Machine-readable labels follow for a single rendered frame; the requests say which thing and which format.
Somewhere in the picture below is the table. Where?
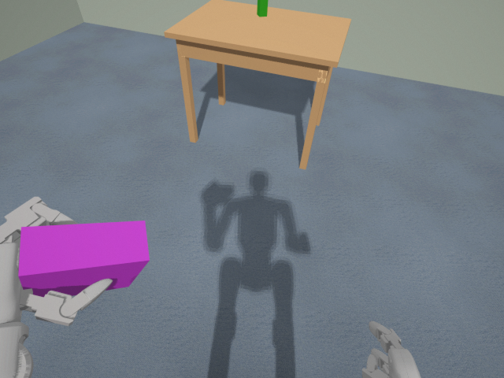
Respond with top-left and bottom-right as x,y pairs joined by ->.
164,0 -> 351,170

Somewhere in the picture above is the right robot hand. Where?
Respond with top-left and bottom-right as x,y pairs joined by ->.
362,321 -> 421,378

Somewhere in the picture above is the robot left forearm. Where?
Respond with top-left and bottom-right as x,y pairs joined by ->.
0,322 -> 34,378

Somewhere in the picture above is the left robot hand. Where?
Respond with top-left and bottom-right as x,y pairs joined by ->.
0,197 -> 113,326

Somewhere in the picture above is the sponge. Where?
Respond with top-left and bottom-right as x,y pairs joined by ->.
18,220 -> 150,297

